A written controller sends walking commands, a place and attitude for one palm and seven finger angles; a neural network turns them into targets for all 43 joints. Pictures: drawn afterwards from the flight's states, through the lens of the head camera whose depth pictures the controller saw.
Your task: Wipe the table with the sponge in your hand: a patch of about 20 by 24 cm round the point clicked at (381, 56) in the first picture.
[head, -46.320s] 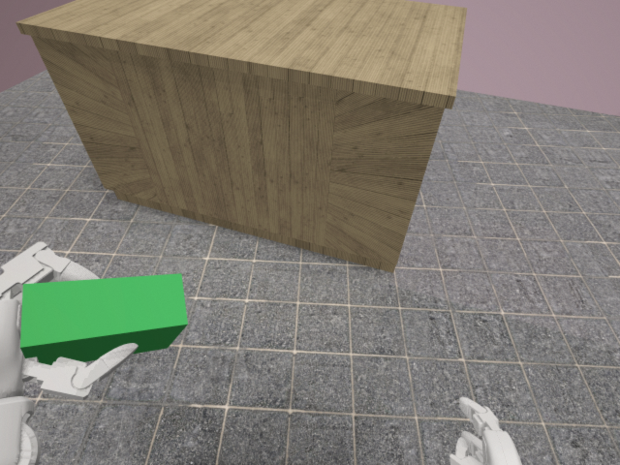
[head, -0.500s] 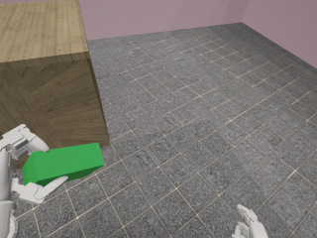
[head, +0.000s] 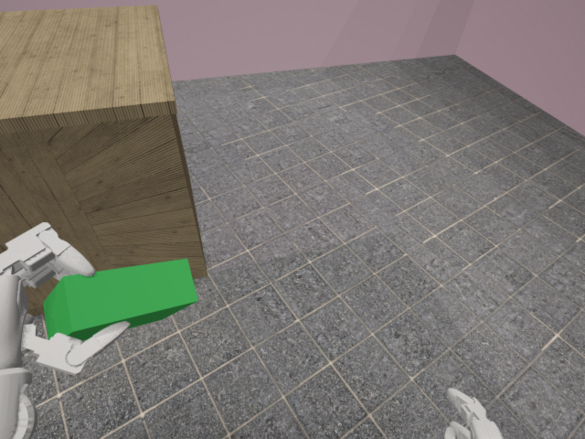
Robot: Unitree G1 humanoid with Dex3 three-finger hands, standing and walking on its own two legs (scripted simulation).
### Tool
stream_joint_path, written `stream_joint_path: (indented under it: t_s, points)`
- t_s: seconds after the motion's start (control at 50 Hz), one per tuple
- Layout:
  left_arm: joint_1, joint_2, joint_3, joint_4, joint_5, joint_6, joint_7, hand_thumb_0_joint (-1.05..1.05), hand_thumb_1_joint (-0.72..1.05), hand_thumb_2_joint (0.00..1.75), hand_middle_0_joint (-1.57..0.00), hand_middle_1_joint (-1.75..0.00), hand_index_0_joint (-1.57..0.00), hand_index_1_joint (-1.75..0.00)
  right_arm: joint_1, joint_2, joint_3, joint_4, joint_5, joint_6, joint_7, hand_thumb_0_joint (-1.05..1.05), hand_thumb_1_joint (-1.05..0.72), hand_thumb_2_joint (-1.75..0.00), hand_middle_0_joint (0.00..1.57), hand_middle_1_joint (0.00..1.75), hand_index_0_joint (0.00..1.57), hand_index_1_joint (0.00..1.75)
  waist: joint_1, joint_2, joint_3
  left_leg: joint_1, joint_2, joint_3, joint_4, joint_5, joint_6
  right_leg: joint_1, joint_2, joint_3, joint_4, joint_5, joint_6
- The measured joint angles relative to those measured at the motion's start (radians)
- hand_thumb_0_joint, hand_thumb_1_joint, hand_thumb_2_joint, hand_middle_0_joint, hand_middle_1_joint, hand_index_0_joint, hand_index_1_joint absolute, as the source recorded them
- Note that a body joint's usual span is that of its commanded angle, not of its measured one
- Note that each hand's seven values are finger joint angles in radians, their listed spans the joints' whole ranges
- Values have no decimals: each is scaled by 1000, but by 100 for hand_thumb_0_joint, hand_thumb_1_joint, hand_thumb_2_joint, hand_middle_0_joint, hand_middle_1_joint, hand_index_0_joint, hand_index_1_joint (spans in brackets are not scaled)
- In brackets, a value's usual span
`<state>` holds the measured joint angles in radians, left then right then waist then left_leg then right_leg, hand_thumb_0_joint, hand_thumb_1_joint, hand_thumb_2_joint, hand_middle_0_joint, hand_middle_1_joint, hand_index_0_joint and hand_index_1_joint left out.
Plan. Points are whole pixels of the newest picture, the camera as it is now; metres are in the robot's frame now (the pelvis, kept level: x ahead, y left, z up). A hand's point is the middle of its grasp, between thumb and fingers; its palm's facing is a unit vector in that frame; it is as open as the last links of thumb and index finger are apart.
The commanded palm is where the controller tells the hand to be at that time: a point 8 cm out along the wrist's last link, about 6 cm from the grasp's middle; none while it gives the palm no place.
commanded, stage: take the last steps up to it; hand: left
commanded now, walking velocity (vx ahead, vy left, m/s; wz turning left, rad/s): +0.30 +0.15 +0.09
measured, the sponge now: (140, 297) +0.24 +0.20 +0.12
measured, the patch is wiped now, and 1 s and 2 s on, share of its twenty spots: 0.75 0.75 0.75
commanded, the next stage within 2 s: none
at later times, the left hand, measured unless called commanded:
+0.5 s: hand (62, 245) +0.27 +0.29 +0.16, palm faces +0.45 -0.77 -0.44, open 9.1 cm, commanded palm +0.23 +0.32 +0.19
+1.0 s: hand (48, 161) +0.38 +0.36 +0.19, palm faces +0.47 -0.74 -0.49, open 9.1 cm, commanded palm +0.33 +0.39 +0.19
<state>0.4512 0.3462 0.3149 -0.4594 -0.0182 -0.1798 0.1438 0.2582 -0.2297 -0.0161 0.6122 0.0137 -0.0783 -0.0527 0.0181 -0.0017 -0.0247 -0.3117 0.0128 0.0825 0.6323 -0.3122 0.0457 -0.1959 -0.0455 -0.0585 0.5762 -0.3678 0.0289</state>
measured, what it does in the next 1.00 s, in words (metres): walks ahead: right foot, then left foot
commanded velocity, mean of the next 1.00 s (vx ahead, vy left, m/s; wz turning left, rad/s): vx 0.30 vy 0.15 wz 0.04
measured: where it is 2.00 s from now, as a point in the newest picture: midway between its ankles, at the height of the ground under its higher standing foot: (208, 403)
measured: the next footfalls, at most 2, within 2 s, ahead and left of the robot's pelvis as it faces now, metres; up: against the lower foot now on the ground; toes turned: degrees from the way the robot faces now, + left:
right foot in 0.28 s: +0.10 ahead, -0.09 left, +0.00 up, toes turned -7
left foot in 0.62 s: +0.22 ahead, +0.22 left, +0.00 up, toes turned +11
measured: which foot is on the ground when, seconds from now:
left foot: down 0.00-0.28, up 0.30-0.60, down 0.62-0.92, up 0.94-1.00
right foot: down 0.00-0.04, up 0.06-0.26, down 0.28-0.62, up 0.64-0.90, down 0.92-1.00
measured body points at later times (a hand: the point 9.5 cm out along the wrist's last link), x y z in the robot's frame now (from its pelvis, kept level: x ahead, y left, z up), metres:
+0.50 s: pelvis +0.08 +0.03 +0.01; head +0.11 +0.03 +0.46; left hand +0.24 +0.33 +0.19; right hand +0.24 -0.21 -0.10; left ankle +0.13 +0.19 -0.67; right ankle +0.06 -0.08 -0.73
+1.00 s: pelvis +0.19 +0.10 +0.00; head +0.21 +0.09 +0.44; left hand +0.35 +0.39 +0.21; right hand +0.36 -0.10 -0.12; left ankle +0.17 +0.21 -0.68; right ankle +0.21 +0.02 -0.73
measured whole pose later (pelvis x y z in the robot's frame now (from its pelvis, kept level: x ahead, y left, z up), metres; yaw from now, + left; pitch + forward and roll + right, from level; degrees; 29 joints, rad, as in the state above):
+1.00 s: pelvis +0.19 +0.10 +0.00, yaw +4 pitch +0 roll +1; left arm 0.47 0.39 0.38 -0.51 -0.02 -0.21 0.14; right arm 0.23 -0.18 0.01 0.66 0.01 -0.08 -0.02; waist 0.03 0.04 0.03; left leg -0.43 0.03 0.08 1.00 -0.41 0.00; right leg -0.32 -0.06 -0.17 0.66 -0.33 -0.04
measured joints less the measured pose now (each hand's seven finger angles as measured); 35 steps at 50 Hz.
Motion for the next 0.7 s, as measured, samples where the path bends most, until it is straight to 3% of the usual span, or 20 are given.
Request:
stream_joint_path:
  t_s: [0.06,0.14,0.2,0.26,0.32,0.38,0.42,0.46,0.52,0.6,0.62,0.66,0.7]
  points:
    - [-12,11,32,-4,-1,-13,5,-1,-50,105,-84,-149,-89,-147,-6,5,0,2,1,1,1,1,-90,-90,20,30,20,30,-1,-21,10,9,-25,20,19,-30,16,-33,-26,19,102,-36,0]
    - [-25,21,54,6,8,-21,10,-1,-50,105,-84,-149,-89,-147,-21,37,4,6,-9,-20,7,1,-90,-90,20,30,20,30,-20,-4,34,35,-30,19,-13,-28,27,-136,0,12,312,-150,-8]
    - [-7,25,51,-18,3,-24,6,-1,-50,105,-84,-149,-89,-147,-16,57,18,5,-6,-31,22,1,-90,-90,20,30,20,30,-28,12,44,61,-29,13,-52,-17,26,-167,12,-31,260,-105,-8]
    - [31,37,47,-46,-1,-35,0,-1,-50,105,-84,-149,-89,-147,-3,61,30,-1,-6,-33,29,1,-90,-90,20,30,20,30,-32,26,45,68,-34,9,-36,-41,18,-126,16,-79,64,4,-14]
    - [31,46,35,-39,1,-50,-13,-1,-50,105,-84,-149,-89,-147,-7,43,22,18,-9,-13,31,1,-90,-90,20,30,20,30,-37,58,50,-26,-29,-23,211,-105,-3,-109,16,-114,57,58,-64]
    - [32,19,35,2,-7,-58,-25,-1,-50,105,-84,-149,-89,-147,-12,22,9,53,-9,13,37,1,-90,-90,20,30,20,30,-20,52,48,-148,-21,-42,485,-82,-40,-75,-2,-119,45,29,-64]
    - [50,2,46,22,-6,-61,-26,-1,-50,105,-85,-149,-89,-147,-12,7,3,57,-8,23,37,1,-90,-90,20,30,20,30,-10,42,48,-207,13,-46,526,-35,-53,-49,-12,-115,7,37,-49]
    - [57,-8,49,26,-1,-60,-22,-1,-50,105,-85,-149,-89,-147,-13,-5,-4,51,-9,25,34,1,-90,-90,20,30,20,30,-1,27,58,-235,54,-47,455,14,-55,-24,-26,-112,-28,46,-40]
    - [41,-14,36,-2,6,-52,-13,-1,-50,105,-85,-149,-89,-147,-14,-19,-17,34,-13,11,26,1,-90,-90,20,30,20,30,17,-6,92,-204,93,-20,224,70,-45,10,-58,-108,-48,42,-17]
    - [12,-10,19,-77,15,-49,1,-1,-50,105,-85,-149,-89,-147,-25,-35,-34,4,-17,-15,10,1,-90,-90,20,30,20,30,36,-31,118,-77,80,38,-32,117,-36,29,-98,-86,2,-11,26]
    - [8,-2,24,-98,14,-52,4,-1,-50,105,-85,-149,-89,-147,-30,-39,-38,-10,-14,-21,6,1,-90,-90,20,30,20,30,35,-27,115,-44,72,43,-73,116,-30,16,-103,-75,45,-38,33]
    - [-37,31,51,-100,13,-58,10,-1,-50,105,-85,-149,-89,-147,-75,-9,-48,-17,-8,-26,-1,1,-90,-90,20,30,20,30,24,-56,138,-49,51,64,-15,83,-32,-53,-120,-12,228,-112,13]
    - [-80,64,76,-72,14,-60,13,-1,-50,105,-85,-149,-89,-147,-112,33,-39,-19,-7,-31,-2,1,-90,-90,20,30,19,30,5,-63,149,-43,49,67,6,62,-29,-142,-82,30,452,-174,-1]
